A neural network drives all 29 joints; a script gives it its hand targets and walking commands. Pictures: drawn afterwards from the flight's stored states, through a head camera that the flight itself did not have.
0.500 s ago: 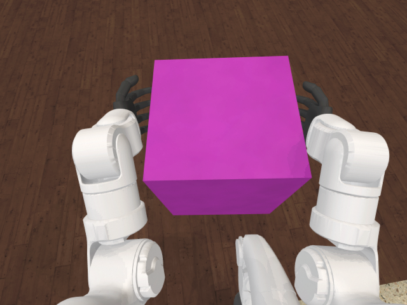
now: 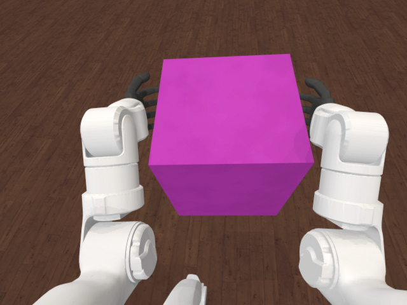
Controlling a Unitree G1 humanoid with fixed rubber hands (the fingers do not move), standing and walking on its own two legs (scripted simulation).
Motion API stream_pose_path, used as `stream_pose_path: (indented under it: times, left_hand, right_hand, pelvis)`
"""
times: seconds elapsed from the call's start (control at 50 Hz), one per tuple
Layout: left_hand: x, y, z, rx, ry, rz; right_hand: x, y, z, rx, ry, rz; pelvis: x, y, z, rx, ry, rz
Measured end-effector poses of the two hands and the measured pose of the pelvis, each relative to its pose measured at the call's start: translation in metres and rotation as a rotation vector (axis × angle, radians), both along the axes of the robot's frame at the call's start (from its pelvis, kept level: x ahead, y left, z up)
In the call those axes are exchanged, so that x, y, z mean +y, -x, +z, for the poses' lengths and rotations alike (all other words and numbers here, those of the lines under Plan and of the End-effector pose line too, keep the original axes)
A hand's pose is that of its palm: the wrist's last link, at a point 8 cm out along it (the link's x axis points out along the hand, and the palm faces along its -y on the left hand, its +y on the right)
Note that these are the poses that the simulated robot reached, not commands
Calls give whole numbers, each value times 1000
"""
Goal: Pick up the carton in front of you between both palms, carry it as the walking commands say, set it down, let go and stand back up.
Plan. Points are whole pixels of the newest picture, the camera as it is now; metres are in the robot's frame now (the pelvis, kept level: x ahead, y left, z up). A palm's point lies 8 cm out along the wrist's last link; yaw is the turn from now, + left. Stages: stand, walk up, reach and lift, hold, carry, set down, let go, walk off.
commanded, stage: carry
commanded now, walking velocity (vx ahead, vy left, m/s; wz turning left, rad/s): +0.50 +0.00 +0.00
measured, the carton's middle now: (226, 146) +0.40 +0.04 +0.11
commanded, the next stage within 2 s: none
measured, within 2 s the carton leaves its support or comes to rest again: neither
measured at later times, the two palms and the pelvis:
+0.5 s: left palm (194, 68) +0.67 +0.15 +0.10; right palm (313, 77) +0.64 -0.15 +0.10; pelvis +0.30 +0.02 +0.01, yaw -3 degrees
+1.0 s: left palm (204, 28) +0.90 +0.15 +0.10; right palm (300, 30) +0.89 -0.15 +0.10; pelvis +0.63 +0.00 -0.01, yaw -2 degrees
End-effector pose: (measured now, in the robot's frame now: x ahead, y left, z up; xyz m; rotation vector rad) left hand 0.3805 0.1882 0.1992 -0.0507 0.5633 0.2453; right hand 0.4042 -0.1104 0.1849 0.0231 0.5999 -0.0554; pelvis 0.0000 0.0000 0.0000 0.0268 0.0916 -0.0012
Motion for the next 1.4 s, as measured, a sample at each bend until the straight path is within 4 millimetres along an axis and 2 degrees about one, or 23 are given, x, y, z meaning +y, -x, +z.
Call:
stream_pose_path:
  times: [0.06,0.12,0.18,0.24,0.36,0.46,0.54,0.62,0.68,0.72,0.78,0.86,0.92,0.98,1.04,1.1,1.16,1.22,1.3,1.4]
  left_hand:
    - [-10,-44,14,15,-27,-51]
    - [-18,-89,14,43,-42,-103]
    - [-25,-135,1,75,-38,-157]
    - [-34,-170,-20,159,-17,-196]
    - [-42,-228,-56,278,12,-205]
    - [-42,-271,-84,298,40,-168]
    - [-46,-305,-103,264,51,-132]
    - [-57,-341,-115,179,48,-96]
    - [-63,-357,-121,169,56,-66]
    - [-64,-364,-120,168,60,-46]
    - [-61,-386,-107,146,41,-52]
    - [-57,-426,-91,108,25,-65]
    - [-51,-463,-88,85,26,-80]
    - [-42,-505,-93,63,36,-96]
    - [-34,-546,-107,80,47,-111]
    - [-34,-578,-116,159,42,-136]
    - [-38,-608,-116,193,50,-150]
    - [-42,-642,-109,178,38,-161]
    - [-49,-692,-97,130,33,-153]
    - [-67,-758,-94,75,27,-129]
  right_hand:
    - [-10,-33,13,11,16,-30]
    - [-19,-66,16,37,39,-60]
    - [-26,-97,10,69,73,-98]
    - [-33,-119,-8,155,88,-136]
    - [-41,-167,-44,275,76,-163]
    - [-41,-216,-71,295,57,-168]
    - [-46,-260,-89,261,38,-162]
    - [-58,-307,-103,175,8,-150]
    - [-63,-329,-110,167,-28,-130]
    - [-63,-340,-108,167,-42,-131]
    - [-60,-362,-99,142,-31,-112]
    - [-56,-401,-85,101,-10,-95]
    - [-50,-434,-80,77,4,-101]
    - [-41,-473,-80,54,17,-113]
    - [-33,-510,-90,70,38,-122]
    - [-33,-534,-101,150,40,-142]
    - [-37,-558,-102,184,35,-164]
    - [-40,-589,-95,169,32,-173]
    - [-48,-642,-84,121,24,-166]
    - [-65,-715,-84,67,11,-146]
  pelvis:
    - [8,-44,-2,-7,8,-9]
    - [17,-90,-10,-19,15,-18]
    - [26,-132,-22,-34,13,-35]
    - [32,-160,-17,-33,23,-37]
    - [34,-215,1,-10,42,-46]
    - [23,-272,10,9,48,-48]
    - [7,-326,8,15,41,-52]
    - [-11,-385,-7,7,43,-28]
    - [-18,-418,-3,8,43,-11]
    - [-22,-441,3,10,30,-4]
    - [-23,-476,10,10,15,-2]
    - [-18,-528,13,2,10,-7]
    - [-10,-572,8,-12,14,-10]
    - [1,-619,-5,-34,21,-24]
    - [11,-659,-15,-40,2,-46]
    - [16,-687,-8,-33,17,-61]
    - [18,-716,2,-26,26,-61]
    - [16,-747,9,-18,32,-59]
    - [7,-795,12,-16,34,-55]
    - [-15,-864,-2,-34,22,-47]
